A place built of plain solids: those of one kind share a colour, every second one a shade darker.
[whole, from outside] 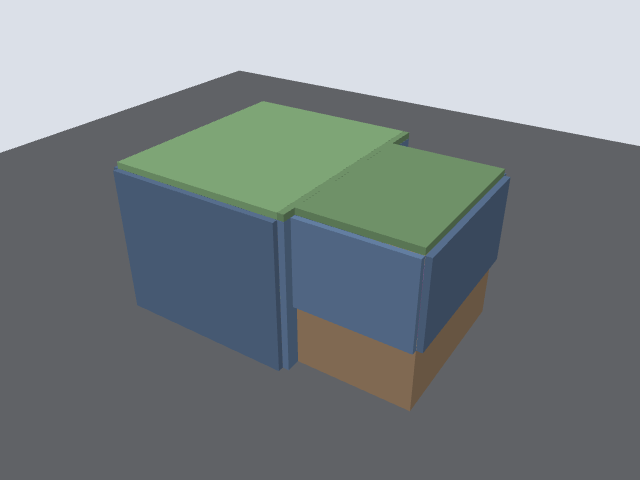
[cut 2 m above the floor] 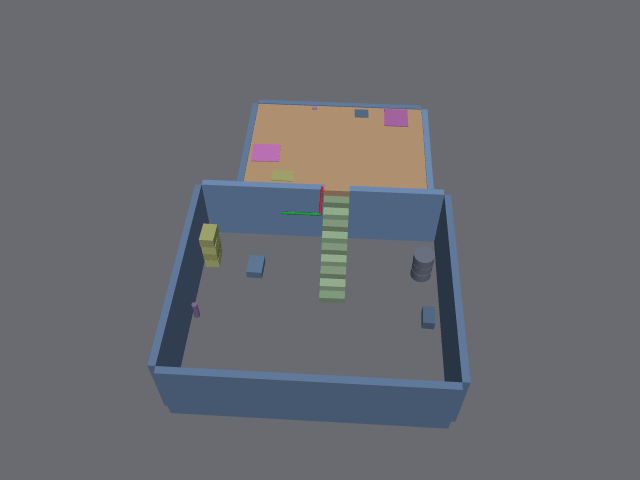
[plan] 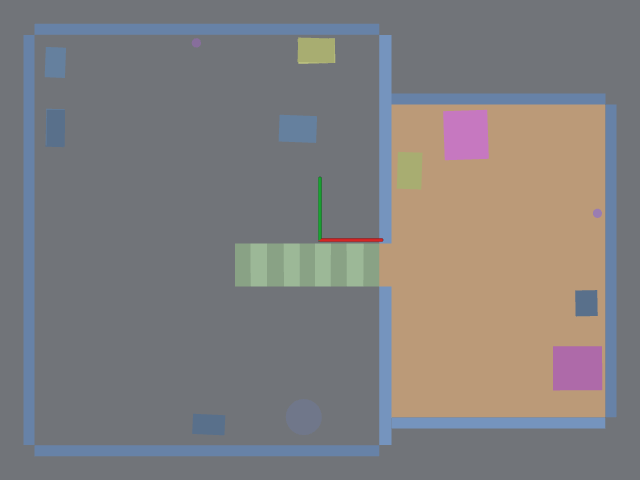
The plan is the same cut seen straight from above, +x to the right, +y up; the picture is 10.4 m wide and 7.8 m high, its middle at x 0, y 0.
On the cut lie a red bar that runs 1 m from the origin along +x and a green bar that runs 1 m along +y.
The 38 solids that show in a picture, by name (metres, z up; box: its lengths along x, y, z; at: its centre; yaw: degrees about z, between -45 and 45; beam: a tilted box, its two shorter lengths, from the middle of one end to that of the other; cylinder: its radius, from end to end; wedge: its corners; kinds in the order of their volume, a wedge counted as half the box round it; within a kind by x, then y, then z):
{
 "floor_1": {"box": [3.68, 5.09, 2.28], "at": [2.8, -0.34, 0.84]},
 "wall_1": {"box": [0.18, 6.67, 4.68], "at": [-4.73, 0.0, 2.29]},
 "wall_2": {"box": [5.6, 0.18, 4.68], "at": [-1.84, -3.42, 2.29]},
 "wall_3": {"box": [5.6, 0.18, 4.68], "at": [-1.84, 3.42, 2.29]},
 "wall_4": {"box": [0.2, 2.58, 4.68], "at": [1.06, -2.04, 2.29]},
 "wall_5": {"box": [0.2, 3.39, 4.68], "at": [1.06, 1.64, 2.29]},
 "wall_6": {"box": [3.48, 0.18, 2.66], "at": [2.9, -2.97, 3.31]},
 "wall_7": {"box": [3.48, 0.18, 2.66], "at": [2.9, 2.29, 3.31]},
 "wall_8": {"box": [0.18, 5.09, 2.66], "at": [4.73, -0.34, 3.31]},
 "roof_1": {"box": [5.6, 6.67, 0.2], "at": [-1.84, 0.0, 4.73]},
 "roof_2": {"box": [0.2, 6.67, 0.2], "at": [1.06, 0.0, 4.73]},
 "roof_3": {"box": [3.48, 5.09, 0.2], "at": [2.9, -0.34, 4.73]},
 "cage_trolley_1": {"box": [0.72, 0.8, 1.66], "at": [2.37, 1.71, 2.81], "yaw": 1.9},
 "cage_trolley_2": {"box": [0.8, 0.72, 1.66], "at": [4.19, -2.08, 2.81]},
 "tread_1": {"wedge": [[-1.38, -0.76, -0.05], [-1.38, -0.76, 0.21], [-1.38, -0.06, -0.05], [-1.38, -0.06, 0.2], [-1.13, -0.06, -0.05], [-1.13, -0.06, 0.2], [-1.12, -0.76, -0.05], [-1.12, -0.76, 0.21]]},
 "tread_2": {"wedge": [[-1.13, -0.76, -0.05], [-1.13, -0.76, 0.4], [-1.13, -0.06, -0.05], [-1.13, -0.06, 0.4], [-0.86, -0.76, -0.05], [-0.86, -0.76, 0.4], [-0.86, -0.06, -0.05], [-0.86, -0.06, 0.4]]},
 "tread_3": {"wedge": [[-0.86, -0.76, -0.05], [-0.86, -0.76, 0.61], [-0.86, -0.06, -0.05], [-0.86, -0.06, 0.61], [-0.59, -0.06, -0.05], [-0.59, -0.06, 0.61], [-0.58, -0.76, -0.05], [-0.58, -0.76, 0.61]]},
 "tread_4": {"wedge": [[-0.59, -0.76, -0.05], [-0.59, -0.76, 0.8], [-0.59, -0.06, -0.05], [-0.59, -0.06, 0.79], [-0.33, -0.76, -0.05], [-0.33, -0.76, 0.79], [-0.33, -0.06, -0.05], [-0.33, -0.06, 0.79]]},
 "tread_5": {"wedge": [[-0.33, -0.76, -0.05], [-0.33, -0.76, 0.99], [-0.33, -0.06, -0.05], [-0.33, -0.06, 0.99], [-0.08, -0.76, -0.05], [-0.08, -0.76, 0.99], [-0.08, -0.06, -0.05], [-0.08, -0.06, 0.99]]},
 "tread_6": {"wedge": [[-0.08, -0.76, -0.05], [-0.08, -0.76, 1.19], [-0.08, -0.06, -0.05], [-0.08, -0.06, 1.19], [0.18, -0.76, -0.05], [0.18, -0.76, 1.19], [0.18, -0.06, -0.05], [0.18, -0.06, 1.19]]},
 "tread_7": {"wedge": [[0.17, -0.76, -0.05], [0.17, -0.76, 1.39], [0.18, -0.06, -0.05], [0.18, -0.06, 1.39], [0.44, -0.76, -0.05], [0.44, -0.76, 1.38], [0.44, -0.06, -0.05], [0.44, -0.06, 1.39]]},
 "tread_8": {"wedge": [[0.43, -0.76, -0.05], [0.43, -0.76, 1.58], [0.43, -0.06, -0.05], [0.43, -0.06, 1.58], [0.71, -0.76, -0.05], [0.71, -0.76, 1.58], [0.71, -0.06, -0.05], [0.71, -0.06, 1.58]]},
 "tread_9": {"wedge": [[0.7, -0.76, -0.05], [0.7, -0.76, 1.77], [0.71, -0.06, -0.05], [0.71, -0.06, 1.78], [0.97, -0.76, -0.05], [0.97, -0.76, 1.77], [0.97, -0.06, -0.05], [0.97, -0.06, 1.77]]},
 "crate_1": {"box": [0.6, 0.4, 0.35], "at": [-0.06, 3.07, 0.12], "yaw": 1.4},
 "crate_2": {"box": [0.6, 0.4, 0.3], "at": [-0.06, 3.07, 0.45], "yaw": 0.4},
 "crate_3": {"box": [0.6, 0.4, 0.3], "at": [-0.06, 3.08, 1.05], "yaw": -1.7},
 "crate_4": {"box": [0.6, 0.4, 0.3], "at": [-0.05, 3.07, 0.75], "yaw": 0.8},
 "crate_5": {"box": [0.4, 0.6, 0.3], "at": [1.46, 1.13, 2.13], "yaw": -1.9},
 "carton_1": {"box": [0.3, 0.6, 0.31], "at": [-4.3, 1.83, 0.47], "yaw": -0.8},
 "carton_2": {"box": [0.33, 0.49, 0.42], "at": [-4.3, 2.89, 0.16], "yaw": -2.3},
 "carton_3": {"box": [0.3, 0.6, 0.31], "at": [-4.29, 1.82, 0.78], "yaw": -0.4},
 "carton_4": {"box": [0.53, 0.33, 0.33], "at": [-1.81, -3.0, 0.12], "yaw": -2.6},
 "carton_5": {"box": [0.61, 0.44, 0.3], "at": [-0.36, 1.81, 0.1], "yaw": -2.2},
 "carton_6": {"box": [0.36, 0.42, 0.32], "at": [4.33, -1.03, 2.14], "yaw": 1.1},
 "plant_1": {"cylinder": 0.28, "from": [-0.26, -2.88, 0.0], "to": [-0.26, -2.88, 0.88]},
 "plant_2": {"cylinder": 0.29, "from": [-0.26, -2.88, 0.57], "to": [-0.26, -2.88, 0.6]},
 "extinguisher_1": {"cylinder": 0.07, "from": [-2.01, 3.2, 0.0], "to": [-2.01, 3.2, 0.52]},
 "extinguisher_2": {"cylinder": 0.07, "from": [4.51, 0.43, 1.98], "to": [4.51, 0.43, 2.5]}
}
